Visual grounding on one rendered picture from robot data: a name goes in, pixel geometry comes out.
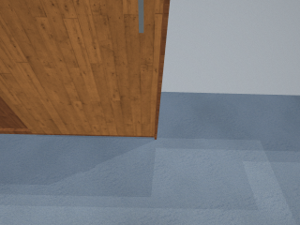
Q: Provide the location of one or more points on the wardrobe door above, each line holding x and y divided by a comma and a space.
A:
8, 118
81, 66

